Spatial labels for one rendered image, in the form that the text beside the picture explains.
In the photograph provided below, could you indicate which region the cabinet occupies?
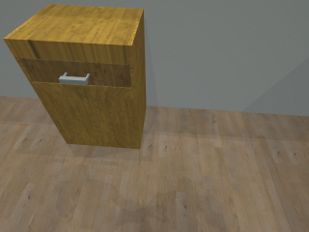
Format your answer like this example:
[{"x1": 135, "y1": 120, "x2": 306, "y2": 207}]
[{"x1": 3, "y1": 4, "x2": 147, "y2": 149}]

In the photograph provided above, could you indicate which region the handle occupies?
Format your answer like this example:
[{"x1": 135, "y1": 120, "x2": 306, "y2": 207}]
[{"x1": 59, "y1": 72, "x2": 90, "y2": 85}]

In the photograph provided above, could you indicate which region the drawer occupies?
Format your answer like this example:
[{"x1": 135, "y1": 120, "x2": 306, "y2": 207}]
[{"x1": 20, "y1": 57, "x2": 131, "y2": 88}]

